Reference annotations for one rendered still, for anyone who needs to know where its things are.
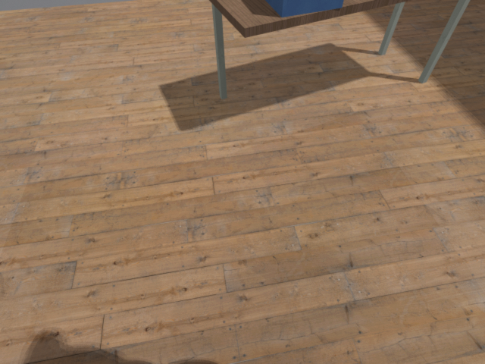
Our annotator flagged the table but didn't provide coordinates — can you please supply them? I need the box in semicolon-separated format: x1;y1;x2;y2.
209;0;470;99

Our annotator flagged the carton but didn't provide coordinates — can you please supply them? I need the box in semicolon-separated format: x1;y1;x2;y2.
265;0;344;17

